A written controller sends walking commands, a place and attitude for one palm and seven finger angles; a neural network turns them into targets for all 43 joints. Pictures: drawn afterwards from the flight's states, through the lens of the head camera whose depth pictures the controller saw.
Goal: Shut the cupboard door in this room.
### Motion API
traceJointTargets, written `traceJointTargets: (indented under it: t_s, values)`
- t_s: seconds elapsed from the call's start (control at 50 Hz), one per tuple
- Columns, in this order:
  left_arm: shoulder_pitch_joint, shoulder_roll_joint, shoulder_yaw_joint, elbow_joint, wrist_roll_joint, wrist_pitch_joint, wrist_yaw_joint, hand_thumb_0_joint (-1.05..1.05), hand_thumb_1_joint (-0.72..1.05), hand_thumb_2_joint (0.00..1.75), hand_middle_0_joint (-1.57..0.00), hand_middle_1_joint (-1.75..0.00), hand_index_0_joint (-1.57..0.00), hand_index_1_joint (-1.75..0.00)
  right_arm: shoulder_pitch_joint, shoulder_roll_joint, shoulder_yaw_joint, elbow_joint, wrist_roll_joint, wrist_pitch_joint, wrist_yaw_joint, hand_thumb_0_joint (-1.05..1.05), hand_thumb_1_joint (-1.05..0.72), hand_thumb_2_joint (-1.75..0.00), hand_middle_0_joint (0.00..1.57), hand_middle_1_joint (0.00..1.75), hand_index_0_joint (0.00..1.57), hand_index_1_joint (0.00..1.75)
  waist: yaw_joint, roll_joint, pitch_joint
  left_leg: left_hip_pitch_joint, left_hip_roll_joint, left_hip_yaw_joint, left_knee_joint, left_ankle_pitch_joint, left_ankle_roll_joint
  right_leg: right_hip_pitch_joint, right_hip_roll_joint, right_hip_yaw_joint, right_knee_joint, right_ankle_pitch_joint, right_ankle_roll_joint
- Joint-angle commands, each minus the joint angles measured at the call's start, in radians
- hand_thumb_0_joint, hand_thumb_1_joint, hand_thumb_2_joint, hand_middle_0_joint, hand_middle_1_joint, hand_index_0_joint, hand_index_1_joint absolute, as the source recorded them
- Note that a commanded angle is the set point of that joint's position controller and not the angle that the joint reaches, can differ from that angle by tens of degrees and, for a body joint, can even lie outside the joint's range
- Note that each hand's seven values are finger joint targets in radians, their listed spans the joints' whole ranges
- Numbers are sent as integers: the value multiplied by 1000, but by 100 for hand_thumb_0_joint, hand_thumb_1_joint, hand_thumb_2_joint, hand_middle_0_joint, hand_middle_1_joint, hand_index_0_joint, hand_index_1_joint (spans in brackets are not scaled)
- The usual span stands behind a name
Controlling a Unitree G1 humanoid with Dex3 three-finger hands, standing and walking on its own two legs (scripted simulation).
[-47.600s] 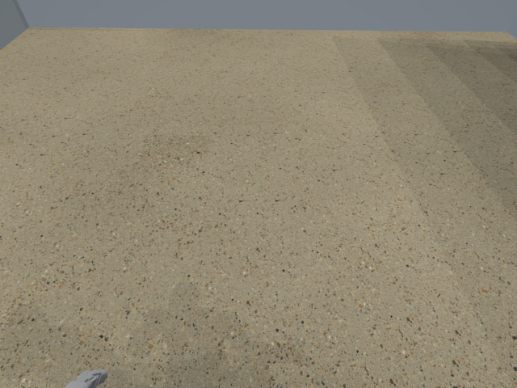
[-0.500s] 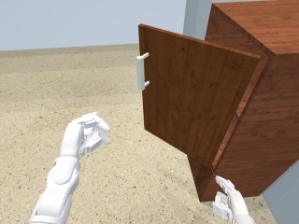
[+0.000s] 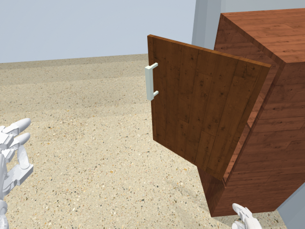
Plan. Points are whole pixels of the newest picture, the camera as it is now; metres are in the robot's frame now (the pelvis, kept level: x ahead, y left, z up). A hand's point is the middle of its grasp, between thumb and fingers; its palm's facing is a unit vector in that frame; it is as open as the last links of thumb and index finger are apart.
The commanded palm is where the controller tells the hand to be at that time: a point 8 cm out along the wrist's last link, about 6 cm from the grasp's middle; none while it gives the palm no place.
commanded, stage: draw the hand back to the body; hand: left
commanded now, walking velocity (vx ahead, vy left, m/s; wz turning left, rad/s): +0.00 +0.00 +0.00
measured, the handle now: (152, 81) +0.65 +0.08 +0.07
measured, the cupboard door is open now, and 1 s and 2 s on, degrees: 47 47 47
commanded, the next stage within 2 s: step back with the hand held close in 0.32 s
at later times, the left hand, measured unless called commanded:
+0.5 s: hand (38, 164) +0.19 +0.26 +0.16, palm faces +0.45 -0.80 -0.40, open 7.4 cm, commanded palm +0.14 +0.29 +0.17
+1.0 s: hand (26, 174) +0.17 +0.27 +0.16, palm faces +0.38 -0.78 -0.51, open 7.4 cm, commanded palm +0.11 +0.31 +0.17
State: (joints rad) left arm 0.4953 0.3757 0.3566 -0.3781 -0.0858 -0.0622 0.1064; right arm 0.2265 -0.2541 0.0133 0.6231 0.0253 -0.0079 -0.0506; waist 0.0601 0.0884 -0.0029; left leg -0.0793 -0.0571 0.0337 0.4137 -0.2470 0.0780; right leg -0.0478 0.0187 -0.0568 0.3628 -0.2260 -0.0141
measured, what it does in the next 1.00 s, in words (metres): stands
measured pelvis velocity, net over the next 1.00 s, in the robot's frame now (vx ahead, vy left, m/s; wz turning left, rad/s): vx -0.04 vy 0.01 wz -0.04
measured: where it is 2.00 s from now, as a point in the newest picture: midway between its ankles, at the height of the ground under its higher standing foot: outside the picture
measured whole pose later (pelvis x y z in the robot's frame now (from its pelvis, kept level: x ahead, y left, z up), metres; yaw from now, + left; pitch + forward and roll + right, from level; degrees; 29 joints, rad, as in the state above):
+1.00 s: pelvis -0.04 +0.01 -0.01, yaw -2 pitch +0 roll -1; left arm 0.55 0.45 0.43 -0.48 -0.06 -0.17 0.13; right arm 0.19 -0.24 0.00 0.52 0.02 0.04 -0.07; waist 0.01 0.02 0.00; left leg -0.33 -0.07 0.09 0.57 -0.25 0.11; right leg -0.34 0.00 -0.01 0.57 -0.24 0.01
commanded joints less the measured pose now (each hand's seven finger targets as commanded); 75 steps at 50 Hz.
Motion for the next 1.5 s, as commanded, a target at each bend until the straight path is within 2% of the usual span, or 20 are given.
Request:
traceJointTargets:
  t_s: [0.0, 0.12, 0.18, 0.3, 0.42, 0.44, 0.46, 0.52, 0.66, 0.78, 0.86, 0.98, 1.08, 1.14, 1.18, 1.22, 1.3, 1.36, 1.42, 1.48]
  values:
    - [-172, 112, 34, -156, 8, -65, 12, 0, 90, 90, -20, -30, -20, -30, -159, -97, -36, -158, 0, -78, -9, 0, -90, -90, 20, 30, 20, 30, -26, -35, 62, -41, 96, -105, -110, 111, -75, -106, -24, 42, -55, 40, -12]
    - [-185, 156, 70, -186, 13, -83, 26, 0, 90, 90, -20, -30, -20, -30, -157, -94, -37, -159, -6, -95, -16, 0, -90, -90, 20, 30, 20, 30, -3, -43, -38, -31, 85, -110, -113, 94, -65, -38, -26, 44, -37, 43, -15]
    - [-170, 197, 109, -227, 12, -86, 30, 0, 90, 90, -20, -30, -20, -30, -159, -93, -33, -157, -8, -100, -16, 0, -90, -90, 20, 30, 20, 30, 5, 4, -68, -36, 82, -104, -102, 131, -74, -2, -25, 52, -42, 69, -20]
    - [-163, 160, 90, -216, 13, -79, 24, 0, 90, 90, -20, -30, -20, -30, -166, -78, -22, -153, -9, -105, -11, 0, -90, -90, 20, 30, 20, 30, 0, 60, 15, -55, 87, -102, -108, 162, -87, -29, -23, 46, -44, 82, -25]
    - [-128, 147, 85, -164, 4, -74, 13, 0, 90, 90, -20, -30, -20, -30, -160, -84, -32, -158, -7, -91, -9, 0, -90, -90, 20, 30, 20, 30, -1, -55, 4, -42, 89, -89, -105, 146, -71, -41, -24, 49, -54, 64, -19]
    - [-227, 265, 197, -231, 8, -115, 20, 0, 90, 90, -20, -30, -20, -30, -167, -114, -43, -197, 2, -76, -12, 0, -90, -90, 20, 30, 20, 30, -31, -38, 37, -131, 111, -113, -63, 57, -30, -116, -82, 160, -87, 72, -22]
    - [-123, 196, 146, -159, 6, -124, 16, 0, 90, 90, -20, -30, -20, -30, -150, -99, -42, -176, -5, -65, -17, 0, -90, -90, 20, 30, 20, 30, -37, -83, 10, -115, 106, -117, -25, 56, -23, -142, -120, 179, -97, 60, -31]
    - [-81, 175, 113, -171, 15, -137, 16, 0, 90, 90, -20, -30, -20, -30, -146, -99, -49, -179, -8, -45, -11, 0, -90, -90, 20, 30, 20, 30, -45, -96, -33, -112, 107, -113, 27, 87, -30, -174, -165, 208, -87, 85, -46]
    - [1, 240, 180, -285, 12, -150, 40, 0, 90, 90, -20, -30, -20, -30, -131, -108, -68, -221, 0, -8, -30, 0, -90, -90, 20, 30, 20, 30, -46, -46, -208, -121, 155, -126, 47, 442, -46, -62, -134, 149, 130, 434, -26]
    - [67, 277, 236, -315, 12, -147, 43, 0, 90, 90, -20, -30, -20, -30, -127, -121, -77, -244, -6, 10, -37, 0, -90, -90, 20, 30, 20, 30, -36, 6, -205, -183, 206, -166, 15, 541, -47, -73, -79, 121, 219, 326, -5]
    - [63, 236, 207, -287, 14, -151, 41, 0, 90, 90, -20, -30, -20, -30, -115, -121, -77, -249, -9, 6, -36, 0, -90, -90, 20, 30, 20, 30, -43, 6, -139, -311, 245, -198, -50, 325, -18, -74, -54, 118, 257, 146, 5]
    - [2, 246, 222, -257, 42, -168, 47, 0, 90, 90, -20, -30, -20, -30, -111, -133, -78, -241, -12, -7, -40, 0, -90, -90, 20, 30, 20, 30, -53, -56, -73, -568, 223, -221, -86, -216, 23, 7, -79, 183, 241, 105, -3]
    - [-54, 254, 207, -329, 61, -197, 61, 0, 90, 90, -20, -30, -20, -30, -102, -127, -75, -236, -16, -24, -34, 0, -90, -90, 20, 30, 20, 30, -64, -88, -50, -521, 163, -206, 24, -354, 13, -164, -145, 284, 93, -183, -42]
    - [-69, 249, 203, -380, 63, -223, 73, 0, 90, 90, -20, -30, -20, -30, -97, -122, -64, -230, -23, -48, -38, 0, -90, -90, 20, 30, 20, 30, -67, -25, -58, -511, 179, -241, -36, -342, 18, -170, -105, 221, 139, -167, -28]
    - [-70, 267, 233, -398, 73, -236, 76, 0, 90, 90, -20, -30, -20, -30, -106, -133, -64, -222, -26, -67, -42, 0, -90, -90, 20, 30, 20, 30, -59, 85, -74, -611, 246, -318, -169, -408, 36, -34, -28, 133, 290, -56, 3]
    - [-56, 250, 236, -362, 74, -243, 71, 0, 90, 90, -20, -30, -20, -30, -101, -127, -65, -215, -34, -76, -46, 0, -90, -90, 20, 30, 20, 30, -52, 126, -74, -703, 307, -359, -235, -453, 53, 57, 15, 97, 405, -12, 19]
    - [-11, 221, 223, -298, 58, -253, 55, 0, 90, 90, -20, -30, -20, -30, -92, -114, -72, -201, -37, -89, -34, 0, -90, -90, 20, 30, 20, 30, -54, 21, -42, -602, 302, -348, -172, -248, 50, -18, 24, 111, 334, -33, 11]
    - [-7, 203, 195, -277, 43, -260, 40, 0, 90, 90, -20, -30, -20, -30, -96, -121, -73, -175, -39, -98, -22, 0, -90, -90, 20, 30, 20, 30, -54, 28, -55, -490, 296, -337, -174, -137, 29, -78, 35, 108, 253, -50, 6]
    - [-15, 218, 179, -334, 27, -268, 39, 0, 90, 90, -20, -30, -20, -30, -104, -118, -75, -152, -31, -113, -15, 0, -90, -90, 20, 30, 20, 30, -47, 19, -211, -206, 270, -271, -82, 273, -2, -150, 26, 104, 172, 40, 14]
    - [21, 259, 208, -416, 20, -264, 42, 0, 90, 90, -20, -30, -20, -30, -112, -113, -78, -146, -36, -120, -5, 0, -90, -90, 20, 30, 20, 30, -39, 97, -357, -61, 273, -246, -64, 425, -11, -147, 33, 96, 171, -13, 23]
